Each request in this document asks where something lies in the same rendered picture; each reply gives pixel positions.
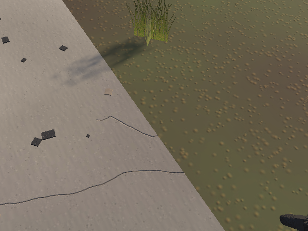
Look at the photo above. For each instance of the right robot hand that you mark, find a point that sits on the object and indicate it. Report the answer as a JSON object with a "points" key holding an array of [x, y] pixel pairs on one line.
{"points": [[298, 222]]}

